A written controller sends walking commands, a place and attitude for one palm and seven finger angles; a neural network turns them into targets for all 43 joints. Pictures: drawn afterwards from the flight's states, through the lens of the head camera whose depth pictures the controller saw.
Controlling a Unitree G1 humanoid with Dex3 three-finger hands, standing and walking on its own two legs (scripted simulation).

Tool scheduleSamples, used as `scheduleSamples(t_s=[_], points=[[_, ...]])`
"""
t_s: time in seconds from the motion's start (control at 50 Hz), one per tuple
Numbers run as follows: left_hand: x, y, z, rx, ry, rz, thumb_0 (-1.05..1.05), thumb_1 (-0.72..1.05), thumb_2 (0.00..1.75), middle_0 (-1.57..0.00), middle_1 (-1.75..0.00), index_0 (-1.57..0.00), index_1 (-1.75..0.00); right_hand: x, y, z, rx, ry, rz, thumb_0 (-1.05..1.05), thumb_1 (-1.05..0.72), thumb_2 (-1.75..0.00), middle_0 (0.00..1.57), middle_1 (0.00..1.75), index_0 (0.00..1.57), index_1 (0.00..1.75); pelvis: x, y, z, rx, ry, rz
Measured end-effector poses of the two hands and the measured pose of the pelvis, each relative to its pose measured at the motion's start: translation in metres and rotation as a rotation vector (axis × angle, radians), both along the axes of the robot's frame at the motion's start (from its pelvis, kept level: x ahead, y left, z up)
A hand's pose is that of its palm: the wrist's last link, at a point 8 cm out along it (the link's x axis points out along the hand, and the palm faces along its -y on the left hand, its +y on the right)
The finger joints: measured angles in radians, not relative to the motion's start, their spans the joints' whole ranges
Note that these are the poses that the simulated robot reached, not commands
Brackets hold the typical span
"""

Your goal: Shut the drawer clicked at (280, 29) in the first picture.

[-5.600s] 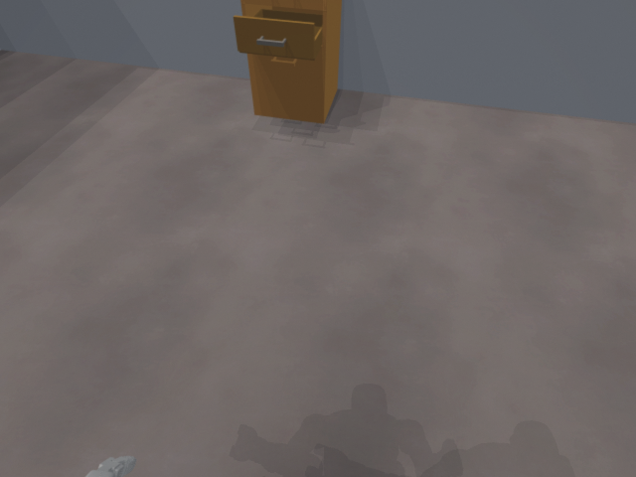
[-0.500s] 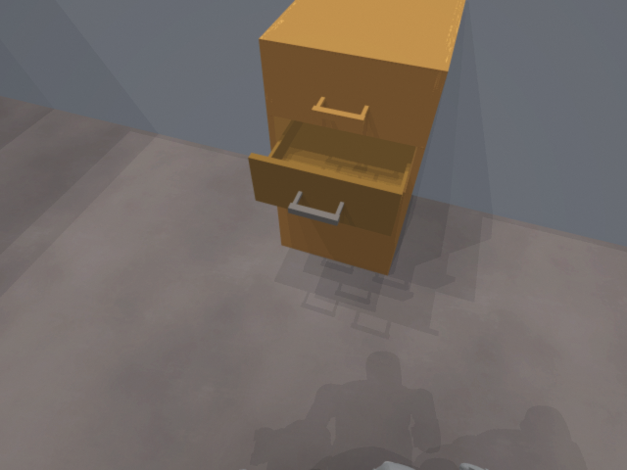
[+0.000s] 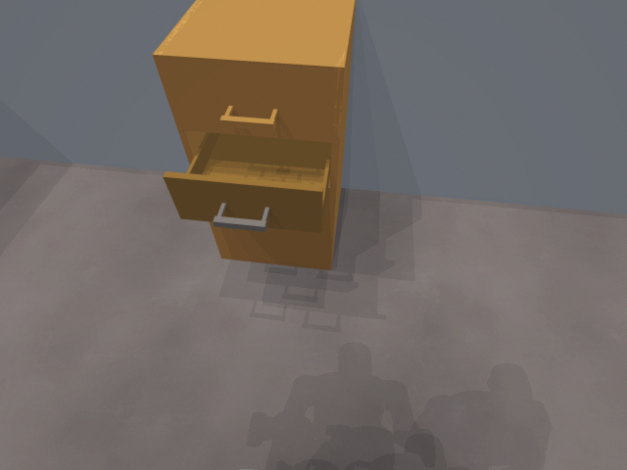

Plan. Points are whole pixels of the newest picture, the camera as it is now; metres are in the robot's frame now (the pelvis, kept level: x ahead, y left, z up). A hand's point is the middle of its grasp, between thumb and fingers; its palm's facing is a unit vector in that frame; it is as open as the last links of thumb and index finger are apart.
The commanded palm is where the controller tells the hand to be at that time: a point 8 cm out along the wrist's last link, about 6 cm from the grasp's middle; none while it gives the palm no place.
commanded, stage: take the last steps up to it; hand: left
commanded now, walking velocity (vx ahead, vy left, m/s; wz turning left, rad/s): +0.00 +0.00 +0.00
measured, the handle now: (242, 216) +0.69 +0.23 -0.24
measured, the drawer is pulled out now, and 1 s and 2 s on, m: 0.18 0.18 0.18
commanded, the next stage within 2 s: come to a stop and stand still in 0.96 s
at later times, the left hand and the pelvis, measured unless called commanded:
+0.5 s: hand (212, 466) +0.15 +0.16 -0.17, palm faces -0.09 -0.97 -0.21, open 7.4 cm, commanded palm none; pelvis +0.06 -0.02 -0.01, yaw -5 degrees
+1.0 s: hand out of the picture +0.13 +0.14 -0.18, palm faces +0.09 -0.98 -0.15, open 7.4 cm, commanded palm none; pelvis +0.22 -0.01 -0.01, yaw -1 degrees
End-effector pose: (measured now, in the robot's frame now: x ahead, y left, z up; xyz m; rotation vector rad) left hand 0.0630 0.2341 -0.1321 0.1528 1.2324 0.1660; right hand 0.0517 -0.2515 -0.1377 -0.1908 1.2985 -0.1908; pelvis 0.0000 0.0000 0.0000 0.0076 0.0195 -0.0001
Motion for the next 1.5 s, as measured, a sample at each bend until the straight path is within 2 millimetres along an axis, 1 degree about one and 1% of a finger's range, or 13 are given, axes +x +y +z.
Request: scheduleSamples(t_s=[0.12, 0.3, 0.4, 0.52, 0.6, 0.78, 0.92, 1.02, 1.08, 1.14, 1.3, 1.38, 1.5], points=[[-0.008, 0.016, -0.019, -0.038, 0.035, -0.005, 0.01, 0.91, 0.9, -0.21, -0.3, -0.2, -0.3, -0.007, 0.026, 0.006, -0.02, -0.055, -0.011, 0.01, -0.91, -0.9, 0.2, 0.3, 0.2, 0.3, -0.003, 0.017, -0.006, -0.021, -0.009, -0.027], [0.005, 0.028, -0.005, -0.029, 0.057, -0.049, 0.01, 0.91, 0.9, -0.2, -0.3, -0.2, -0.3, -0.051, 0.05, 0.011, 0.036, 0.046, -0.066, 0.01, -0.91, -0.9, 0.2, 0.3, 0.21, 0.3, 0.018, 0.02, 0.007, -0.02, -0.009, -0.057], [0.034, 0.013, -0.003, -0.006, 0.073, -0.095, 0.01, 0.91, 0.9, -0.2, -0.3, -0.2, -0.3, -0.074, 0.048, 0.002, 0.078, 0.129, -0.13, 0.01, -0.91, -0.9, 0.2, 0.3, 0.21, 0.3, 0.036, 0.007, 0.004, -0.002, -0.01, -0.076], [0.09, -0.029, -0.006, 0.008, -0.011, -0.133, 0.01, 0.91, 0.9, -0.2, -0.3, -0.2, -0.3, -0.089, 0.027, -0.021, 0.136, 0.259, -0.18, 0.01, -0.91, -0.9, 0.2, 0.3, 0.21, 0.3, 0.064, -0.024, -0.012, 0.006, -0.022, -0.071], [0.098, -0.046, 0.004, 0.008, -0.062, -0.058, 0.0, 0.92, 0.9, -0.2, -0.3, -0.2, -0.3, -0.055, 0.004, -0.019, 0.132, 0.266, -0.132, 0.01, -0.91, -0.9, 0.2, 0.3, 0.2, 0.3, 0.084, -0.035, -0.005, 0.009, -0.035, -0.04], [0.07, -0.05, 0.009, 0.014, 0.112, 0.008, 0.0, 0.94, 0.9, -0.2, -0.3, -0.2, -0.3, 0.097, -0.031, -0.006, 0.084, 0.015, -0.048, 0.01, -0.91, -0.9, 0.19, 0.3, 0.2, 0.3, 0.135, -0.043, 0.007, 0.012, -0.03, -0.031], [0.052, -0.053, -0.003, -0.049, 0.274, 0.085, 0.0, 0.92, 0.9, -0.2, -0.3, -0.2, -0.3, 0.214, -0.012, 0.0, 0.076, -0.105, 0.054, 0.01, -0.91, -0.9, 0.19, 0.3, 0.2, 0.3, 0.184, -0.027, 0.001, -0.001, -0.03, -0.022], [0.065, -0.036, -0.025, -0.082, 0.364, 0.115, 0.01, 0.91, 0.9, -0.21, -0.3, -0.2, -0.3, 0.281, 0.015, -0.006, 0.045, -0.182, 0.106, 0.01, -0.91, -0.9, 0.19, 0.3, 0.2, 0.3, 0.226, -0.004, -0.018, -0.011, -0.032, -0.025], [0.096, -0.022, -0.03, -0.07, 0.351, 0.095, 0.01, 0.91, 0.9, -0.2, -0.3, -0.2, -0.3, 0.29, 0.027, -0.006, 0.044, -0.179, 0.094, 0.01, -0.91, -0.9, 0.2, 0.3, 0.2, 0.3, 0.24, 0.002, -0.018, 0.005, -0.046, -0.036], [0.143, -0.01, -0.026, -0.047, 0.275, 0.065, 0.01, 0.91, 0.9, -0.2, -0.3, -0.2, -0.3, 0.282, 0.035, -0.005, 0.053, -0.133, 0.059, 0.0, -0.91, -0.9, 0.2, 0.3, 0.2, 0.3, 0.251, 0.004, -0.011, 0.014, -0.049, -0.041], [0.253, -0.009, -0.012, 0.022, 0.08, -0.013, 0.01, 0.92, 0.9, -0.2, -0.3, -0.19, -0.3, 0.268, 0.016, -0.01, 0.051, -0.033, -0.013, -0.01, -0.94, -0.9, 0.2, 0.3, 0.21, 0.3, 0.271, -0.009, -0.005, 0.032, -0.041, -0.042], [0.279, -0.02, -0.006, 0.063, 0.025, -0.045, 0.0, 0.92, 0.9, -0.2, -0.3, -0.2, -0.3, 0.262, -0.002, -0.024, 0.08, -0.006, -0.046, 0.0, -0.93, -0.9, 0.2, 0.3, 0.21, 0.3, 0.276, -0.028, -0.011, 0.045, -0.036, -0.052], [0.285, -0.044, 0.008, 0.085, 0.014, -0.077, 0.0, 0.91, 0.9, -0.2, -0.3, -0.2, -0.3, 0.251, -0.027, -0.028, 0.099, 0.03, -0.087, 0.01, -0.92, -0.9, 0.2, 0.3, 0.2, 0.3, 0.272, -0.045, -0.006, 0.042, -0.03, -0.047]])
